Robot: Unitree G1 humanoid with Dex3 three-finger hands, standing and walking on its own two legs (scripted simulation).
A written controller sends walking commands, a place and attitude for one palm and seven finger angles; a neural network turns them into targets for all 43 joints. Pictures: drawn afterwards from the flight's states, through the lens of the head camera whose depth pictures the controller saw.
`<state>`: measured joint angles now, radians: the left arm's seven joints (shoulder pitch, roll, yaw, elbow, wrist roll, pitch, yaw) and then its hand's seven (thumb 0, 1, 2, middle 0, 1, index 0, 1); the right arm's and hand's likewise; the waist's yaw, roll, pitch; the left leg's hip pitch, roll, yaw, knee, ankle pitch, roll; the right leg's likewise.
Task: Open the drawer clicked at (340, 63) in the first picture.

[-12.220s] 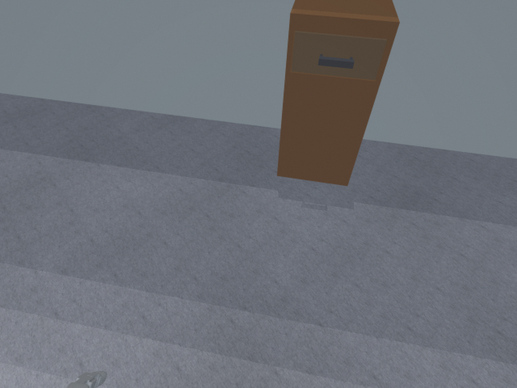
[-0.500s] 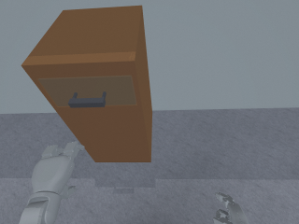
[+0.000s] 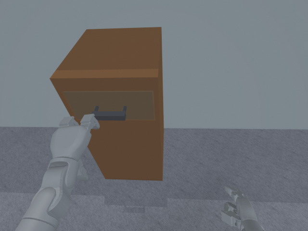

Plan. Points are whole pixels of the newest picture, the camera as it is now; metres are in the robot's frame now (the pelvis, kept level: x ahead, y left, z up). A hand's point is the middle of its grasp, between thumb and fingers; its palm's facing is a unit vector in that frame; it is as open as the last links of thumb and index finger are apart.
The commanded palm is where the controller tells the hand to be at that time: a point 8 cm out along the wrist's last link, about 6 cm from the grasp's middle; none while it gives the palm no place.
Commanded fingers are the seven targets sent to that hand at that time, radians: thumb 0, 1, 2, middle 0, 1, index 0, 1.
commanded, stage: raise the hand with hooked fingers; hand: left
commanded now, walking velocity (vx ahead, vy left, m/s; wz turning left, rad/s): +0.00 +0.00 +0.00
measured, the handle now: (109, 112) +0.55 +0.26 -0.05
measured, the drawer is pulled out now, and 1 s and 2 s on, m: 0.00 0.00 0.00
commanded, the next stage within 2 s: move the hooked fingers above the handle in 0.52 s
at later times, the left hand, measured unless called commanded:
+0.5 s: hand (77, 142) +0.31 +0.25 +0.08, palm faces +0.05 -0.08 -1.00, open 13.8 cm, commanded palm +0.28 +0.26 +0.14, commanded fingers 0.00 -0.50 0.30 -0.30 -1.20 -0.30 -1.20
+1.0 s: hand (83, 133) +0.35 +0.26 +0.06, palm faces -0.01 -0.04 -1.00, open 13.8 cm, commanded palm +0.33 +0.26 +0.12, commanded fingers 0.00 -0.50 0.30 -0.30 -1.20 -0.30 -1.20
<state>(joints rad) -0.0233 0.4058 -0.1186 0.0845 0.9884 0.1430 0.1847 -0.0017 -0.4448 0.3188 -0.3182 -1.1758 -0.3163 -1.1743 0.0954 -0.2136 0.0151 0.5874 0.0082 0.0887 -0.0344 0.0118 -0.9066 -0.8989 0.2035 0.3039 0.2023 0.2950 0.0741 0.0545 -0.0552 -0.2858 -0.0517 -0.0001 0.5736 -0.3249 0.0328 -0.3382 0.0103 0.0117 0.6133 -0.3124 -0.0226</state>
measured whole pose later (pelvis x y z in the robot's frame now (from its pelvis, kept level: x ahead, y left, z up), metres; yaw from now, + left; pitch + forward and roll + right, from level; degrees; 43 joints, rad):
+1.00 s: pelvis +0.01 -0.02 +0.00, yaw +1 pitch +6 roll +1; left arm -0.27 0.49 -0.04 0.37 0.98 -0.01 0.13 0.00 -0.48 0.30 -0.32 -1.20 -0.32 -1.20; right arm 0.15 -0.25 -0.01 0.63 0.02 0.10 -0.06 0.01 -0.91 -0.90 0.21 0.30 0.20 0.30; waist 0.06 0.04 -0.04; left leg -0.35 -0.03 -0.03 0.56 -0.32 0.01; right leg -0.39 0.03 -0.02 0.58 -0.30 -0.05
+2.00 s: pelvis +0.00 +0.02 -0.02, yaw -1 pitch +17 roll -1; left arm -0.74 0.50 -0.04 1.00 1.07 -0.10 0.26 0.00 -0.48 0.30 -0.32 -1.20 -0.32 -1.20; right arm 0.37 -0.25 -0.05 0.70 -0.01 0.12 -0.02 0.01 -0.91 -0.90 0.21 0.30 0.21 0.30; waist -0.09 0.04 -0.13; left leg -0.67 -0.04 0.00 0.76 -0.38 0.06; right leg -0.69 0.02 0.00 0.71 -0.33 0.00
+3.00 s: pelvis +0.01 +0.00 -0.02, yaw -1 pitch +20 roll -1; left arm -0.83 0.53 -0.01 1.11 1.09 0.03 0.36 0.00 -0.48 0.30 -0.32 -1.20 -0.32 -1.22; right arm 0.32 -0.26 -0.04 0.69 -0.01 0.14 0.00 0.00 -0.91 -0.90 0.21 0.30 0.20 0.30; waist -0.11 0.06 -0.15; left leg -0.72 -0.02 0.00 0.78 -0.41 0.04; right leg -0.75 0.04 0.01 0.75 -0.35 -0.02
